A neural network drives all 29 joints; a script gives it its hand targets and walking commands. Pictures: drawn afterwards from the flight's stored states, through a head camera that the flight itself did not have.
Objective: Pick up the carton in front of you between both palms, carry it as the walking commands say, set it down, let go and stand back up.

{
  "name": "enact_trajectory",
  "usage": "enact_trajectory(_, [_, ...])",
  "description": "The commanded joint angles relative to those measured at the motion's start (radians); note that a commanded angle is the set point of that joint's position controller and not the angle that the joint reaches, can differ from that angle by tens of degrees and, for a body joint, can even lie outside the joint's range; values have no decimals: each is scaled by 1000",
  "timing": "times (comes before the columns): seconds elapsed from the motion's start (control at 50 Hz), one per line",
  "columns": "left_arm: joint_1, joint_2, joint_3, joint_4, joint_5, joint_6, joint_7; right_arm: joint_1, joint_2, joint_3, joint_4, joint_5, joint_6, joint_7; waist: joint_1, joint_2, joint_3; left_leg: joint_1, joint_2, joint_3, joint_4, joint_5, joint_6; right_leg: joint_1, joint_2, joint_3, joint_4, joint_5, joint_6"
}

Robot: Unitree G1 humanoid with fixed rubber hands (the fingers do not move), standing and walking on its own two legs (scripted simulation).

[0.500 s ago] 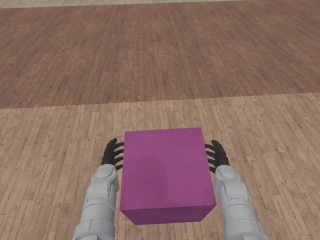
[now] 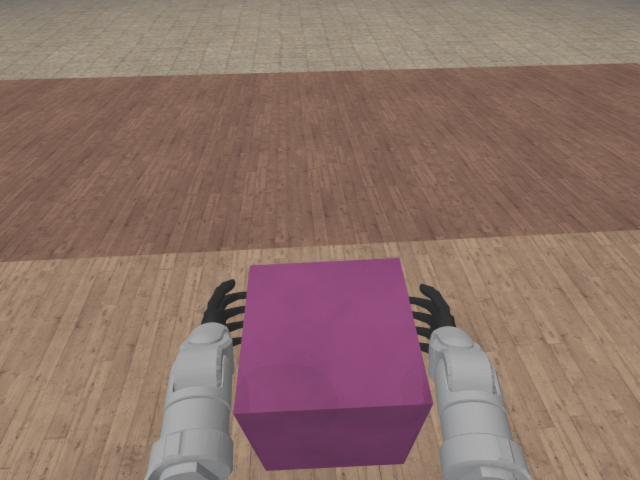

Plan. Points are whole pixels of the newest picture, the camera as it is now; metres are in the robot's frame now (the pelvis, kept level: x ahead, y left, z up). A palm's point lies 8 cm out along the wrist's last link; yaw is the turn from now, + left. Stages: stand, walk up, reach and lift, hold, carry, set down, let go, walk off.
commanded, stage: reach and lift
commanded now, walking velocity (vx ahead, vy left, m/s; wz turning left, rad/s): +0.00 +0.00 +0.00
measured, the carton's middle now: (329, 368) +0.30 +0.00 -0.05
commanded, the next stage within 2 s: hold in 0.76 s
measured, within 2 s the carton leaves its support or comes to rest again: neither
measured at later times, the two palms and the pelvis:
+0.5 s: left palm (216, 321) +0.31 +0.15 +0.04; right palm (442, 326) +0.31 -0.15 +0.04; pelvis +0.02 +0.00 +0.01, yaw +0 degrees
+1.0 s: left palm (209, 321) +0.30 +0.15 +0.06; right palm (445, 324) +0.30 -0.15 +0.06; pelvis +0.02 +0.00 +0.01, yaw +0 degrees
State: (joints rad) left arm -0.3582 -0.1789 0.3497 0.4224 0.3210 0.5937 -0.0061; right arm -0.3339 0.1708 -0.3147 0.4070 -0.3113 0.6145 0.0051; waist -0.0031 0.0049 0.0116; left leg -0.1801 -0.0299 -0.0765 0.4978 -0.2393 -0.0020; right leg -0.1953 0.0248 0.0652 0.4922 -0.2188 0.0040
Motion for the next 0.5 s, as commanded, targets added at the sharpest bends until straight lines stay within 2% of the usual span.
enact_trajectory(0.0, [-532,-974,-547,59,-224,-15,-260,-609,954,541,-6,233,-38,252,-1,-2,-247,-10,-43,3,-111,6,17,114,52,-1,-79,13,-9])
enact_trajectory(0.18, [-492,-946,-548,36,-217,-3,-254,-565,940,545,-27,229,-24,245,1,-7,-259,29,-51,8,-128,72,11,149,54,3,-106,79,-2])
enact_trajectory(0.48, [-351,-931,-591,-76,-251,35,-242,-428,915,589,-143,264,13,234,-1,-4,-263,116,-57,-4,-157,255,0,211,61,10,-137,252,4])
